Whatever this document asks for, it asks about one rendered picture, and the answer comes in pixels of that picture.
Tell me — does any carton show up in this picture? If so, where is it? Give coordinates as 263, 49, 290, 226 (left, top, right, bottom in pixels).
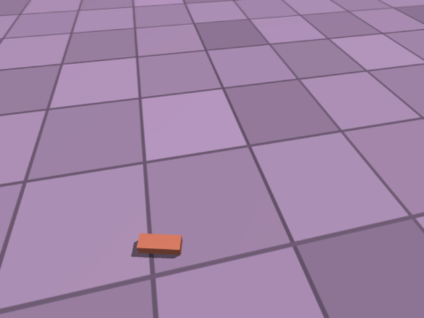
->
136, 233, 182, 255

